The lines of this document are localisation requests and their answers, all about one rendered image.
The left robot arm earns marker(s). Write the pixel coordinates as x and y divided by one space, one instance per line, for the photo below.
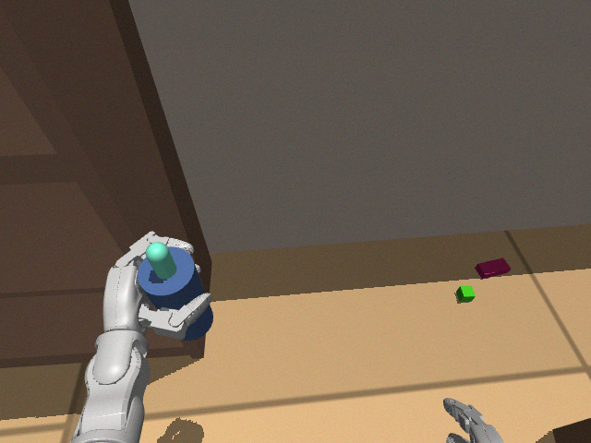
116 378

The left robot hand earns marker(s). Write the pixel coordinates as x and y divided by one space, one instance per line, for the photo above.
126 305

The right robot hand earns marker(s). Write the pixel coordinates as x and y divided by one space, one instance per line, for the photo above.
471 421

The bookshelf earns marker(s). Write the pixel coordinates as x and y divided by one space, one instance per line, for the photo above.
88 166

